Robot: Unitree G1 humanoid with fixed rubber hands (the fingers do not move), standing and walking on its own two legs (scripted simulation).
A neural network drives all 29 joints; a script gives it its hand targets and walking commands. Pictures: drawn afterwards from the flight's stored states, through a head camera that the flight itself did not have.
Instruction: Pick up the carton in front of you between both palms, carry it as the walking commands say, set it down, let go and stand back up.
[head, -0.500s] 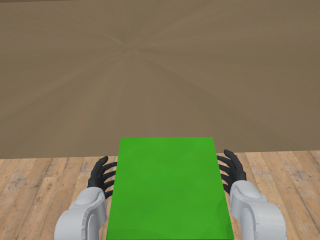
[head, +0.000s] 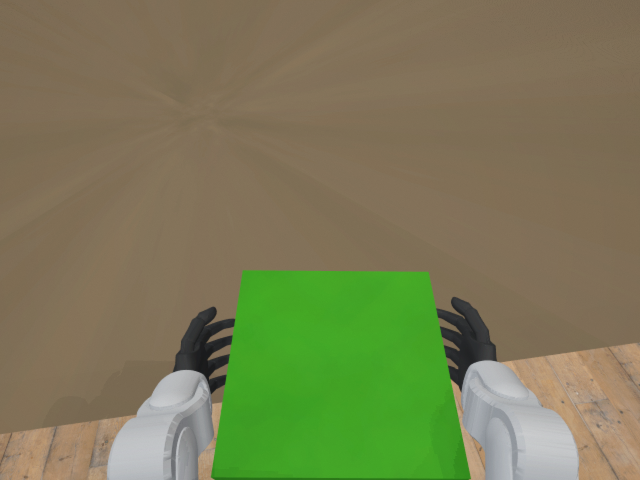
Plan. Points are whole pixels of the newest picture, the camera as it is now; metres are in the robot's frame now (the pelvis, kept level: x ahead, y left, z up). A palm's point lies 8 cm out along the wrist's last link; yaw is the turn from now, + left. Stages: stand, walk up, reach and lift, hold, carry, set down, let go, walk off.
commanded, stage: carry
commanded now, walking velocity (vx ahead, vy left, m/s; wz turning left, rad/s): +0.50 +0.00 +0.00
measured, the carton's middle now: (333, 396) +0.24 -0.01 +0.00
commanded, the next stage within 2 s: none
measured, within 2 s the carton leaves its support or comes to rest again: neither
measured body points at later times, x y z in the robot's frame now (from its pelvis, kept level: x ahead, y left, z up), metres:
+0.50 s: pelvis +0.34 -0.06 -0.01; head +0.36 -0.07 +0.44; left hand +0.63 +0.12 +0.12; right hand +0.66 -0.19 +0.12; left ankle +0.37 +0.09 -0.68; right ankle +0.31 -0.12 -0.75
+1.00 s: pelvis +0.67 -0.02 +0.00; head +0.77 -0.01 +0.43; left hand +1.04 +0.13 +0.09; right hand +1.04 -0.18 +0.10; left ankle +0.62 +0.06 -0.74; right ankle +0.76 -0.15 -0.67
